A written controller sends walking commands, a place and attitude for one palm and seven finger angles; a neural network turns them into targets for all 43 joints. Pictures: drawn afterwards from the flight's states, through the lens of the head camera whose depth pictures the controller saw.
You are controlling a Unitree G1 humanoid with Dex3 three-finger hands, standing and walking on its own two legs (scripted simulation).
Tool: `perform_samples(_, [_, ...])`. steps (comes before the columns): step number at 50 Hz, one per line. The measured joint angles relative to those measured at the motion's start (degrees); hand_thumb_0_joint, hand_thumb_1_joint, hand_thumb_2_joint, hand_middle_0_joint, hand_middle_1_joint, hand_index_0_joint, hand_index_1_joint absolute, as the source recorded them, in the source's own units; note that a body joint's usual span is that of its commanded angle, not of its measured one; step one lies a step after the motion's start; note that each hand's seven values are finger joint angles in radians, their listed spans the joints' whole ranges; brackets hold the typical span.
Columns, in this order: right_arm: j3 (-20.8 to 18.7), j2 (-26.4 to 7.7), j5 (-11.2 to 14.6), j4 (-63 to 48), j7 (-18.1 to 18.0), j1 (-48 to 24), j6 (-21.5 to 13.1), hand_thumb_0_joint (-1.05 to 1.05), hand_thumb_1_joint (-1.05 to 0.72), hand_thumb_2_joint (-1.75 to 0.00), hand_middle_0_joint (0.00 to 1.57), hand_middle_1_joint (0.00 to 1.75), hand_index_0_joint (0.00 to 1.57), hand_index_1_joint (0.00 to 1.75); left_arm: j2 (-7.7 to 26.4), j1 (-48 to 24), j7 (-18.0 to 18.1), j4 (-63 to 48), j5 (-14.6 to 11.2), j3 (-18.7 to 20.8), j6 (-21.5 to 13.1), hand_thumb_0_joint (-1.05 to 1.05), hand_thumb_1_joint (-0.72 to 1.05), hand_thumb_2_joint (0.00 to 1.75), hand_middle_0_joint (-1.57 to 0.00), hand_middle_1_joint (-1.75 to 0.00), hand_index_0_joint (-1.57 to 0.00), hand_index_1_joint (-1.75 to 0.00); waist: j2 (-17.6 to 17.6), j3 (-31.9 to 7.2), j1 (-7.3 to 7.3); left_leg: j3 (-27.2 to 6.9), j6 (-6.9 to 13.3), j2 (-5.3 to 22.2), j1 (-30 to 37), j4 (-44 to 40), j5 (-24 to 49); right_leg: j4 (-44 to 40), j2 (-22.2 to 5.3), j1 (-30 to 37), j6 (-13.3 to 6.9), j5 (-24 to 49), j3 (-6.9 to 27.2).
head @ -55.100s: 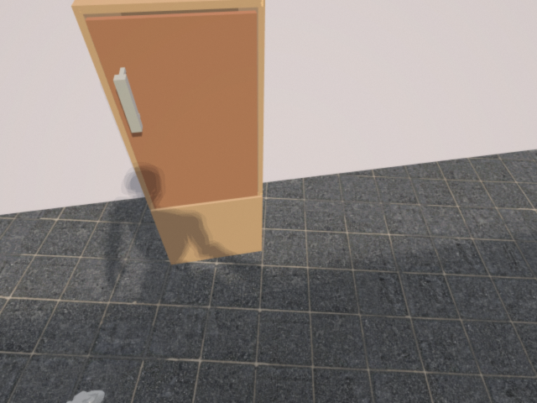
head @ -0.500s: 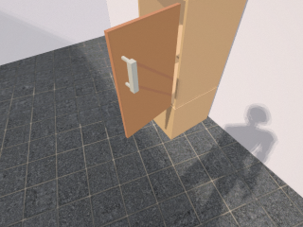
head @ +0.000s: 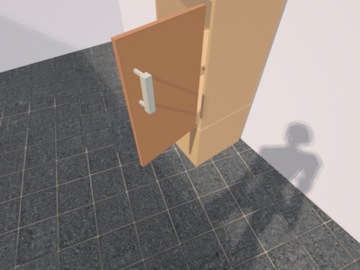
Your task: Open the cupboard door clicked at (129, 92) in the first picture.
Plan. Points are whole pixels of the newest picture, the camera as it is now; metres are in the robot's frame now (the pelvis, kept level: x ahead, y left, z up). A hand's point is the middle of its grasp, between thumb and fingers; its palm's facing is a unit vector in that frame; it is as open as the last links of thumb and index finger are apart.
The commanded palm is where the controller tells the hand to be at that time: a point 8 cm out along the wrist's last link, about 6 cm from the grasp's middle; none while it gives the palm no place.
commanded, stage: look to check the result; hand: left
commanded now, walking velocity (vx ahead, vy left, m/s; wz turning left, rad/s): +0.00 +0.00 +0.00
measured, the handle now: (143, 91) +0.61 +0.14 +0.05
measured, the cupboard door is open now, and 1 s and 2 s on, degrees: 100 100 100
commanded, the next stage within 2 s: stand and wait in 0.42 s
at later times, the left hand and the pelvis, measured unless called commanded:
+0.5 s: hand out of the picture +0.01 +0.18 -0.17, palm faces +0.02 -0.97 -0.22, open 7.4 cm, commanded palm none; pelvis +0.01 +0.00 +0.00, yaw +0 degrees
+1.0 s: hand out of the picture +0.02 +0.19 -0.17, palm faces +0.00 -0.97 -0.24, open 7.4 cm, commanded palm none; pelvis +0.01 +0.00 +0.00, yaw -1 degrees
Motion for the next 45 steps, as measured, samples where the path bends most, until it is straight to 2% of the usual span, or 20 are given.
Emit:
perform_samples(20, [-0.08, -1.24, 0.19, -0.38, -0.15, -2.15, -0.02, 0.01, -0.91, -0.9, 0.2, 0.29, 0.2, 0.3, 0.51, 1.55, 0.05, 0.87, 0.02, -0.11, -0.01, 0.0, 0.91, 0.9, -0.2, -0.3, -0.2, -0.3, 0.1, 0.19, 0.77, 0.1, -0.34, 0.35, 1.54, -0.59, -0.51, -1.61, 0.36, 1.92, -0.3, 0.13, 0.18])
perform_samples(45, [0.08, -1.71, 0.15, 0.19, -0.03, -1.56, -0.06, 0.01, -0.91, -0.9, 0.2, 0.29, 0.2, 0.3, 1.77, -0.03, -0.14, 0.48, -0.04, -0.08, -0.19, 0.0, 0.9, 0.9, -0.2, -0.3, -0.2, -0.3, -0.28, 0.13, 0.4, 0.6, -0.29, 0.43, 2.16, -1.53, -0.33, -2.76, 0.33, 2.46, -0.19, 0.62, 0.68])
